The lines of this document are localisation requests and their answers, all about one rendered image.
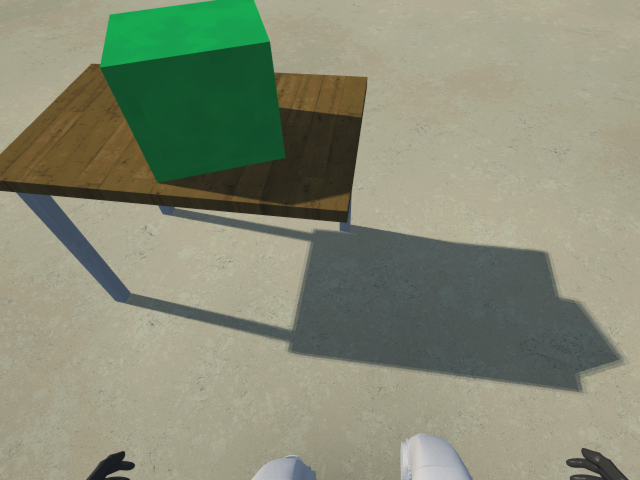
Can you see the table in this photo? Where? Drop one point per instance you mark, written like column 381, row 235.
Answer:
column 81, row 146

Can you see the carton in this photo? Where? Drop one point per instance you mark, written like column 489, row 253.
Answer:
column 196, row 85

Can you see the right robot hand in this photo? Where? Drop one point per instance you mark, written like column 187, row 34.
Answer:
column 595, row 462

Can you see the right robot thigh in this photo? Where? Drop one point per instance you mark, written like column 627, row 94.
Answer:
column 429, row 457

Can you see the robot thigh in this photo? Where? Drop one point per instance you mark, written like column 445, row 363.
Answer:
column 285, row 469
column 429, row 457

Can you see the left robot thigh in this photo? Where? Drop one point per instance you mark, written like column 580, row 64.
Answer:
column 285, row 469

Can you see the left robot hand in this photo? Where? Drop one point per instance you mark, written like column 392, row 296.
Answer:
column 110, row 465

